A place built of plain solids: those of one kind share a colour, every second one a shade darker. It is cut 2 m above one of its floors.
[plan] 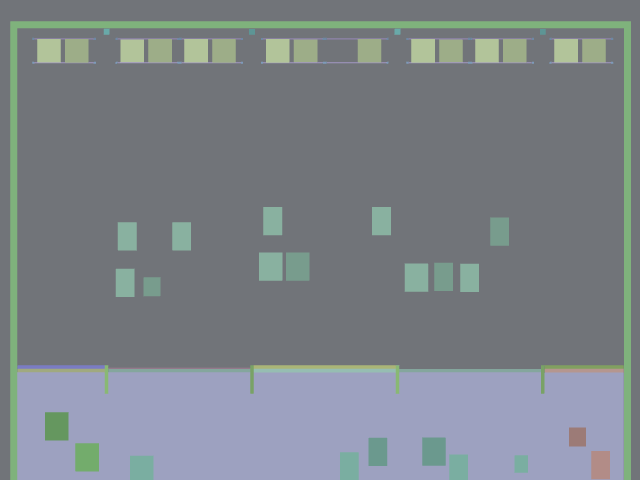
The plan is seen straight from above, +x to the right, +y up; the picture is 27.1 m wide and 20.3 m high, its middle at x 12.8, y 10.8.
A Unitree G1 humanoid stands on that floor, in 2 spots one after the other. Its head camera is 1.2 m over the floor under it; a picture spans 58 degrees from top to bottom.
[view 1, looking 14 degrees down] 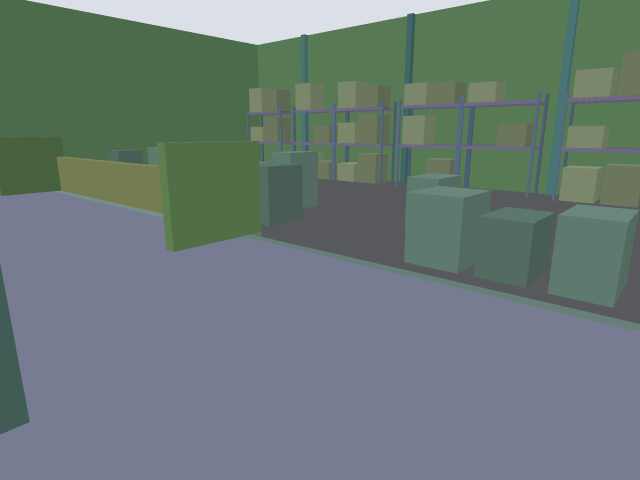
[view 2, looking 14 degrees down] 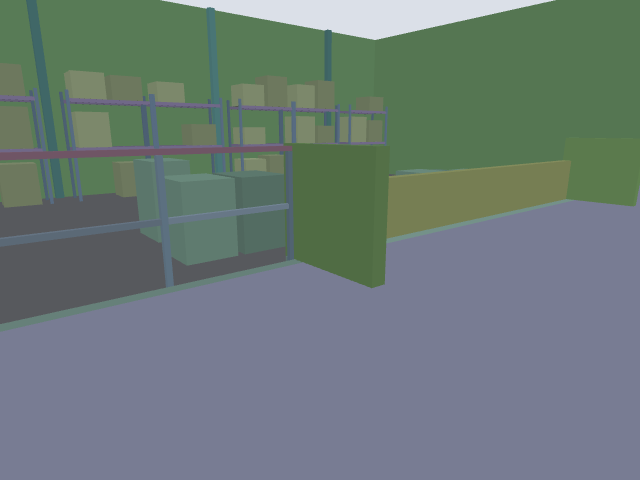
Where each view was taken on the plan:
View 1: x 20.10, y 2.05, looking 131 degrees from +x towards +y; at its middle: ground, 9.30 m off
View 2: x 7.50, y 2.05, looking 51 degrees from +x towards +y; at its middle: screen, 3.85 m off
